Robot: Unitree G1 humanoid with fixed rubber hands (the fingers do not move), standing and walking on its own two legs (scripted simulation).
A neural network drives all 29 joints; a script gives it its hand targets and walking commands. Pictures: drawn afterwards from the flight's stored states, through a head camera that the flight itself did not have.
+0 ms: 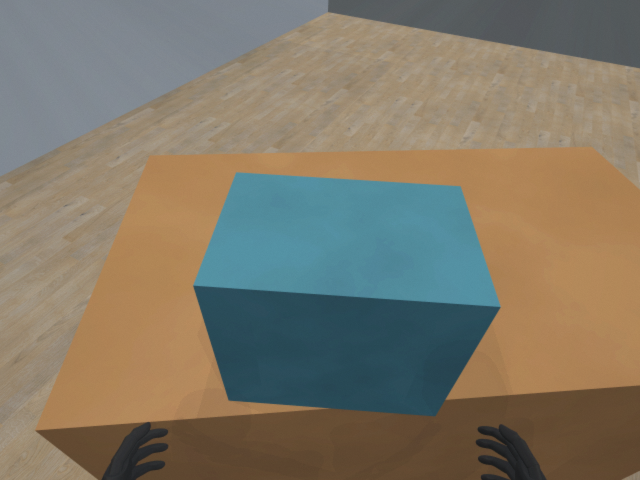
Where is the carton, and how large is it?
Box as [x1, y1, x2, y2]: [193, 172, 500, 415]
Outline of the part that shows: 236,172 193,285 228,399 435,415 500,307 460,186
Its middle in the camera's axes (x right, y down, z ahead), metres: +0.03 +0.09 +0.56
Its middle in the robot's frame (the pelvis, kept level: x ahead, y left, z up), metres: +0.37 -0.02 +0.03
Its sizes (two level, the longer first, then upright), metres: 0.309 0.201 0.273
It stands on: a pedestal, 0.67 m high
